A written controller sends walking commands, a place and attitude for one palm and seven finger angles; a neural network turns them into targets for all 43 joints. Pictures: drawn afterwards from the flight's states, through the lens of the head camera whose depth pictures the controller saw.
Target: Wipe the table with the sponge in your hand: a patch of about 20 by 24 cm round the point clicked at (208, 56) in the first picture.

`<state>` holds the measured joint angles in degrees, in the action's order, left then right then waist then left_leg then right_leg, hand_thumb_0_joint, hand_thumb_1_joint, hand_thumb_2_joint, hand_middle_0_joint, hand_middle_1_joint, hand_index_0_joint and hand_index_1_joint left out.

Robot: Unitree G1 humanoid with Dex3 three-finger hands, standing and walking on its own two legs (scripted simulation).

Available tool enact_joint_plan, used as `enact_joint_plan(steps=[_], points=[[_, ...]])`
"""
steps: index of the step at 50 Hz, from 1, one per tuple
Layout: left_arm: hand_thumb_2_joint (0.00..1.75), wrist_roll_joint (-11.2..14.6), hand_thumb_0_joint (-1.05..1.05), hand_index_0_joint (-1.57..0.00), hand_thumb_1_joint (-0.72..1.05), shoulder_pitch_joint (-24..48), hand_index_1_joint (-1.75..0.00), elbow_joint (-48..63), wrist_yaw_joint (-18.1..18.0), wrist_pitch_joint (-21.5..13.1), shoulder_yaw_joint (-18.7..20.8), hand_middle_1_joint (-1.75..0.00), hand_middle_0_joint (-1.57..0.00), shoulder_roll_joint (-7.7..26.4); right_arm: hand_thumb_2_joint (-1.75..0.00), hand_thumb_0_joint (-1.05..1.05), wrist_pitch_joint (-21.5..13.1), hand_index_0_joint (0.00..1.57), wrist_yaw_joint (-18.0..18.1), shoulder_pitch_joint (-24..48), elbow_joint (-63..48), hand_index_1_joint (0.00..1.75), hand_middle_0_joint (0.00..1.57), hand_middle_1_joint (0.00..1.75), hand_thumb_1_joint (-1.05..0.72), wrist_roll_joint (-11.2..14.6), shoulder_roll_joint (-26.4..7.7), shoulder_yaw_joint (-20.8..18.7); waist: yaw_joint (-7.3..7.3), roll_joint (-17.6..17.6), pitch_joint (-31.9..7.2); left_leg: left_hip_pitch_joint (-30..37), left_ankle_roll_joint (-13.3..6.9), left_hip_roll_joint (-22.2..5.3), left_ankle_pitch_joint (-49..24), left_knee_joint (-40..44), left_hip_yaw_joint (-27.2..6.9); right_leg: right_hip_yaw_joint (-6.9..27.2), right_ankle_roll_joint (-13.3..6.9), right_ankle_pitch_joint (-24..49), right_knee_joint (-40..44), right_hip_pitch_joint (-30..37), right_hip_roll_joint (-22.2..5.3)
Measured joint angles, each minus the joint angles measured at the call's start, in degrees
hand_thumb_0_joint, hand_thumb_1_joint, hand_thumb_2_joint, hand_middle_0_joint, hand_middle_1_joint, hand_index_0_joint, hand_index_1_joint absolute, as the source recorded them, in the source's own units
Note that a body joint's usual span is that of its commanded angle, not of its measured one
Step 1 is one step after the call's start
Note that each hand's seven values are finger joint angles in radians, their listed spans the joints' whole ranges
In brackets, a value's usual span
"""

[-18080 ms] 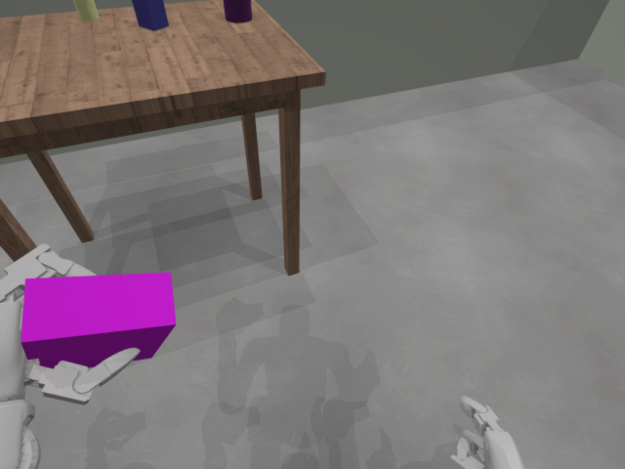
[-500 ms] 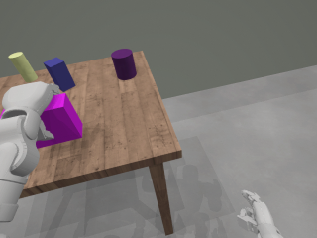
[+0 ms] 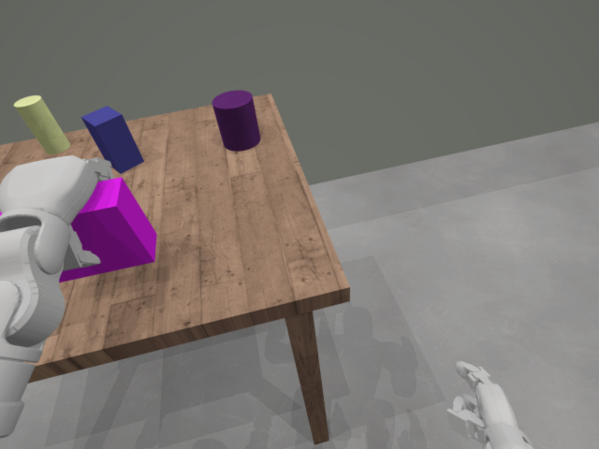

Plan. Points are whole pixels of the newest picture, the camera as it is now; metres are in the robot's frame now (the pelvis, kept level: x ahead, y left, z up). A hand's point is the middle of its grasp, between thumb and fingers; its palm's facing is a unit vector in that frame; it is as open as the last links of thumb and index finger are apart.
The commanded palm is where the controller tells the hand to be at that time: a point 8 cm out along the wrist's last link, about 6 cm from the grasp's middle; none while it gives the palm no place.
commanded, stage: move the sponge above the wiping area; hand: left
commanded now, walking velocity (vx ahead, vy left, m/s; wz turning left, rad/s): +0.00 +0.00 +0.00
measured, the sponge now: (92, 241) +0.29 +0.32 +0.16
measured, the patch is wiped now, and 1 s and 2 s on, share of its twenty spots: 0.00 0.00 0.00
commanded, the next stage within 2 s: lower the sponge onto the table in 0.08 s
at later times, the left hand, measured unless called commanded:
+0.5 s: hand (77, 216) +0.29 +0.32 +0.20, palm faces +0.08 +0.03 -1.00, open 9.5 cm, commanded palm +0.25 +0.33 +0.28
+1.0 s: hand (72, 233) +0.28 +0.33 +0.19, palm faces +0.08 +0.02 -1.00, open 9.5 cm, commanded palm +0.24 +0.33 +0.26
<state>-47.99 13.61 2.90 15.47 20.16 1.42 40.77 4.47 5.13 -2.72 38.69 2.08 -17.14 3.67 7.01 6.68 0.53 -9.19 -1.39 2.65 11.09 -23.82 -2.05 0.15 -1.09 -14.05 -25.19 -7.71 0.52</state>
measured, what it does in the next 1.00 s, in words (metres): stands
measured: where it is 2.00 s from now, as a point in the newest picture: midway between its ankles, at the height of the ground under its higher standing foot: outside the picture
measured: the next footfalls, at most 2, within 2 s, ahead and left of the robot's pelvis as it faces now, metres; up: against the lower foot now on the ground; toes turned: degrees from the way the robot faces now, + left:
none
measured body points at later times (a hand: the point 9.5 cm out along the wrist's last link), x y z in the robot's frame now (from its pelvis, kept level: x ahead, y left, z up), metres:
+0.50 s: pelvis +0.00 +0.00 +0.00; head -0.01 -0.04 +0.45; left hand +0.28 +0.31 +0.26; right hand +0.23 -0.20 -0.09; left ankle +0.02 +0.11 -0.74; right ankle +0.00 -0.11 -0.74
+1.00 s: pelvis +0.00 +0.00 +0.00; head -0.02 -0.04 +0.45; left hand +0.27 +0.32 +0.24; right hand +0.24 -0.21 -0.09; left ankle +0.02 +0.11 -0.74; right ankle +0.00 -0.11 -0.74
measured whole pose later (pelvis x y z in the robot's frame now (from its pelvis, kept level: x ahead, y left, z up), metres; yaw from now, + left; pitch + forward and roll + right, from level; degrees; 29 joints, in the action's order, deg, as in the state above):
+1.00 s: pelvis +0.00 +0.00 +0.00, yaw +0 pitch -4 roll +0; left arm -48.7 12.0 0.0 11.5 18.9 1.8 40.0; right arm 4.4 4.8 -1.9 39.2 1.9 -16.3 4.1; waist 7.3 6.0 0.7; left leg -8.9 -1.0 2.1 10.7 -23.6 -2.1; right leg 0.2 -1.4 -13.3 -24.4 -7.2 1.0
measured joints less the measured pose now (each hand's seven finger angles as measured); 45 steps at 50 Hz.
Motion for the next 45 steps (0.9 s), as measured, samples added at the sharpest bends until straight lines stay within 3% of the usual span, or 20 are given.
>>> enact_joint_plan(steps=[7,13,19,25,30,35,40,45], points=[[1.02,-0.3,0.00,-0.79,-0.44,1.7,-1.36,-2.1,-2.0,1.5,-0.5,-1.37,-0.79,0.1,-0.89,0.01,0.4,0.20,-0.4,1.5,0.5,0.30,0.20,0.30,-0.90,0.1,0.8,0.6,0.64,-0.2,-0.1,0.1,0.0,-0.1,-0.3,0.3,0.1,0.1,0.0,0.4,0.5,0.1,0.1],[1.02,-1.6,0.00,-0.79,-0.44,5.2,-1.36,-6.8,0.2,3.8,-1.4,-1.37,-0.79,0.5,-0.89,0.01,0.3,0.20,0.1,1.9,0.2,0.30,0.21,0.30,-0.90,0.4,0.9,1.2,0.30,-0.3,-0.2,-0.5,0.0,0.0,-0.7,0.4,-0.5,-0.5,0.1,0.8,1.0,-0.1,0.0],[1.02,-1.8,0.00,-0.79,-0.44,4.9,-1.36,-5.9,2.1,0.5,-1.6,-1.37,-0.79,0.6,-0.89,0.01,-0.5,0.21,0.5,1.0,-0.3,0.30,0.21,0.30,-0.90,0.2,0.9,1.0,-0.17,-0.6,0.0,-0.7,-0.1,0.1,-0.7,0.3,-0.6,-0.6,0.1,0.9,1.1,-0.1,-0.1],[1.02,-0.2,0.00,-0.79,-0.44,1.4,-1.36,-1.2,-0.4,-2.2,0.2,-1.37,-0.79,0.5,-0.89,0.01,-0.2,0.20,-0.1,0.0,-0.2,0.30,0.21,0.30,-0.90,-0.2,0.8,0.5,-0.14,-0.7,0.2,-0.2,-0.1,0.0,-0.4,0.3,0.1,0.1,0.2,0.8,0.9,0.0,0.0],[1.02,-0.1,0.00,-0.79,-0.44,1.5,-1.36,-2.4,-2.4,0.6,0.4,-1.37,-0.79,0.2,-0.89,0.01,0.6,0.20,-0.6,0.0,0.8,0.30,0.21,0.30,-0.90,0.0,0.4,0.5,0.08,-0.4,0.0,-0.2,-0.1,0.0,-0.5,0.4,0.3,0.3,0.2,0.8,0.7,-0.2,0.0],[1.02,-1.0,0.00,-0.79,-0.44,2.3,-1.37,-4.9,-0.9,3.2,-0.4,-1.37,-0.79,-0.1,-0.89,0.01,0.6,0.20,-0.3,0.1,0.8,0.30,0.21,0.30,-0.90,0.3,0.2,0.5,-0.08,-0.2,0.0,-0.6,-0.1,0.0,-0.7,0.4,-0.1,-0.1,0.2,0.8,0.7,-0.3,0.0],[1.02,-1.0,0.00,-0.79,-0.44,0.3,-1.37,-2.6,-0.1,1.0,-1.1,-1.37,-0.79,-0.9,-0.89,0.01,-0.2,0.20,0.2,0.2,0.3,0.30,0.21,0.30,-0.90,0.1,0.4,0.4,-0.17,-0.2,0.1,-0.3,-0.1,0.1,-0.7,0.3,-0.3,-0.3,0.1,0.7,0.7,-0.1,-0.1],[1.02,-0.7,0.00,-0.79,-0.44,-1.6,-1.36,-1.9,-2.1,-2.3,-0.5,-1.37,-0.79,-0.8,-0.89,0.01,-0.4,0.20,0.1,0.8,0.2,0.30,0.21,0.30,-0.90,-0.3,0.9,0.5,-0.03,-0.7,0.2,0.0,0.1,-0.3,-0.4,0.1,0.0,0.0,-0.1,0.7,0.5,0.2,0.3]])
